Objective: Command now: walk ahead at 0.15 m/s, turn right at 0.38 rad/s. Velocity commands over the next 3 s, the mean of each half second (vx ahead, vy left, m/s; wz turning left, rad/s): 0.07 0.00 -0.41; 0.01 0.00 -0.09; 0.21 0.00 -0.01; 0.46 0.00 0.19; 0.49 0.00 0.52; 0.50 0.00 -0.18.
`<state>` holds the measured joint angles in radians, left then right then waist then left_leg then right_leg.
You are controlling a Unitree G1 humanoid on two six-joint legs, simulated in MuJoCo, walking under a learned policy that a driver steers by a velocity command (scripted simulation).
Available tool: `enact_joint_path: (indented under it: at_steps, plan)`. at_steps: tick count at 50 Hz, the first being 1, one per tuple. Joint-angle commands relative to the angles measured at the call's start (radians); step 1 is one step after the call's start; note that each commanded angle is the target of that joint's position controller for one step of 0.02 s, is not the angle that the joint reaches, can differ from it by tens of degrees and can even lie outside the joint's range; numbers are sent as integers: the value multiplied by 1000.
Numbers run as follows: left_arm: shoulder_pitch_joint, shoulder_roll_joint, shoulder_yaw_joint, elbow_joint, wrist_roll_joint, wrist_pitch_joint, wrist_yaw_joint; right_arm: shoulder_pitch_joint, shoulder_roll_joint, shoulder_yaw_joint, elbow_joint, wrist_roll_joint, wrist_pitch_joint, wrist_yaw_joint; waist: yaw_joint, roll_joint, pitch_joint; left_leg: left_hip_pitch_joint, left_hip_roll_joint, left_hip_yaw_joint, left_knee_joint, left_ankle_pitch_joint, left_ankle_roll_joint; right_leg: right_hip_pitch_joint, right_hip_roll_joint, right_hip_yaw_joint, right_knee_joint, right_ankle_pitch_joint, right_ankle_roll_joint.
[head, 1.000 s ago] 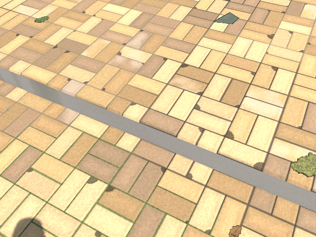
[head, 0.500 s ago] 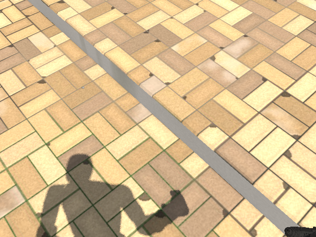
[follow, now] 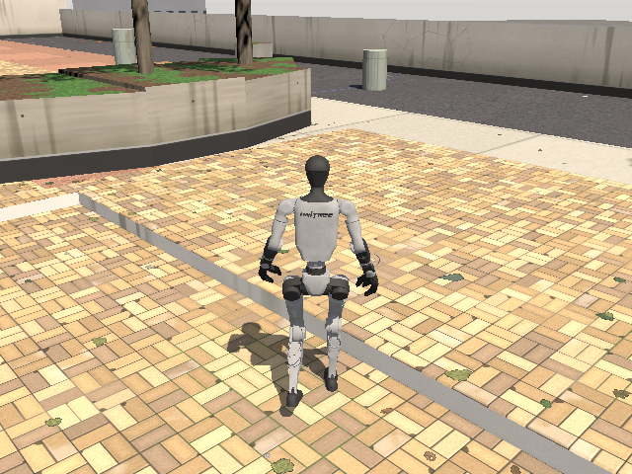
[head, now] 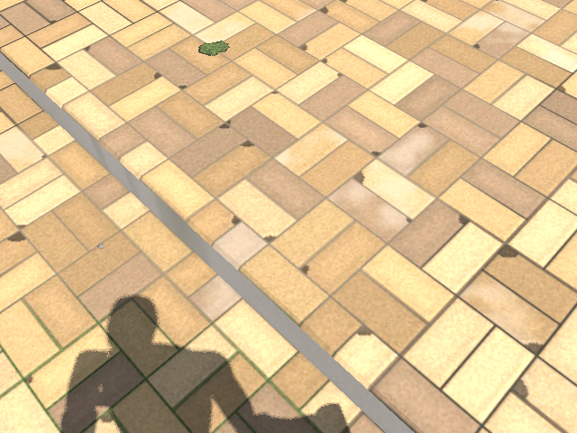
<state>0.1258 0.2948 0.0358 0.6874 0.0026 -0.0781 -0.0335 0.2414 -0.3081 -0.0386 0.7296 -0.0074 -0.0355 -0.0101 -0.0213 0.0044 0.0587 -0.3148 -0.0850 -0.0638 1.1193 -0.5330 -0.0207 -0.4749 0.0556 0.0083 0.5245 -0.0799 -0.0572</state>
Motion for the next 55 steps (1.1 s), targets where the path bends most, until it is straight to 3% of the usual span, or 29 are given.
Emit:
enact_joint_path:
  at_steps: [1,3,5,8,10,14,17,18,19,20,21,22,24,28,30,32,33,34,35,36,37,38,42,55]
  plan:
    - [79,149,48,-69,-14,30,22,-27,-130,-31,-100,3,10,-12,53,-11,-203,-336,88,-47,149,51,-36,420,-311,434,-176,215,-221]
    - [41,149,50,-77,-1,45,29,-10,-96,-28,-108,-2,33,-20,3,-56,-143,-230,94,-35,-12,83,-37,248,-242,380,-229,119,-186]
    - [33,165,59,-82,5,54,36,13,-69,-24,-96,-4,34,-29,-3,-103,-152,-173,73,-11,-128,91,-53,196,-213,342,-229,183,-188]
    - [39,188,73,-82,-8,67,52,-4,-73,-28,-91,-6,36,-35,6,-107,-201,-130,65,-28,-226,186,-69,188,-200,348,-215,105,-176]
    - [30,189,76,-86,-13,79,59,-35,-72,-31,-99,-3,38,-33,15,-120,-192,-113,58,-36,-283,229,-71,164,-183,372,-221,-41,-157]
    - [38,182,80,-90,-11,96,61,-83,-72,-37,-118,6,17,-23,40,-162,-165,-75,40,-41,-430,224,-52,186,-172,446,-199,-132,-137]
    - [24,149,67,-90,-18,106,62,-30,-70,-44,-103,7,-3,-10,6,-167,-176,70,55,-5,-688,361,-8,193,-145,438,-113,-63,-93]
    - [65,113,55,-82,-15,105,62,-21,-108,-54,-110,-7,-5,-11,16,-106,-185,164,159,-83,-754,405,33,135,-101,396,-39,-166,-44]
    - [98,69,43,-95,-8,98,60,-66,-195,-70,-128,-37,4,-14,71,165,-152,203,350,-315,-806,516,155,-21,39,218,134,-384,24]
    - [69,138,62,-101,-1,85,62,-59,-161,-67,-129,-56,6,-11,32,253,-138,134,459,-455,-835,603,287,-62,60,146,358,-542,77]
    - [85,188,80,-82,-2,82,61,-74,-128,-56,-137,-40,3,-12,33,179,-127,121,444,-420,-819,624,301,-64,38,170,504,-518,103]
    - [104,183,85,-54,-9,89,63,-102,-108,-50,-137,-22,1,-13,46,125,-114,125,384,-333,-795,620,259,-72,32,170,566,-471,120]
    - [113,133,74,-32,-7,107,71,-126,-79,-38,-132,1,2,-14,45,108,-106,148,326,-242,-766,681,220,-82,22,167,611,-403,150]
    - [48,43,36,-47,-8,106,63,-119,-63,-30,-111,-6,18,-17,24,169,-136,171,255,-128,-738,763,210,65,-34,57,314,-364,176]
    - [22,50,33,-51,-13,104,58,-77,-92,-38,-95,-3,28,-17,-7,197,-149,199,272,-157,-728,756,226,133,-40,31,165,-355,172]
    - [56,65,37,-26,-15,103,55,-78,-98,-36,-86,8,34,-15,11,189,-143,197,270,-170,-709,719,217,215,-35,13,-43,-219,147]
    - [73,67,36,-13,-8,102,54,-65,-90,-33,-75,16,31,-13,23,171,-130,169,257,-165,-705,693,190,282,-36,16,-177,-95,123]
    - [70,97,38,-15,3,102,58,-30,-82,-28,-62,14,19,-9,14,137,-136,114,247,-163,-711,633,143,369,-74,70,-199,-5,91]
    - [81,154,47,-22,13,104,66,-18,-66,-19,-66,-9,1,1,-8,34,-168,47,208,-112,-670,548,92,458,-165,144,-131,193,54]
    - [68,156,51,7,13,106,61,-7,-33,-13,-66,-17,-12,5,-37,-107,-170,65,126,-14,-687,395,38,380,-166,145,-88,77,0]
    - [46,90,37,-5,12,101,53,-75,-51,-13,-62,-26,-14,4,5,-77,-137,101,112,3,-666,362,3,309,-147,146,-113,-46,-10]
    - [43,59,25,4,22,95,51,-105,-49,-16,-61,-21,-11,2,11,-66,-115,110,111,4,-663,367,-2,272,-138,143,-129,-113,6]
    - [58,59,17,31,16,66,52,-90,-41,-18,-39,-9,11,-15,6,-73,-49,120,114,-4,-662,395,12,201,-113,125,-132,-142,43]
    - [93,42,4,125,10,48,54,-59,-41,-25,79,-1,23,-30,6,-10,-43,153,117,-5,-676,422,1,211,-86,105,-138,-130,46]
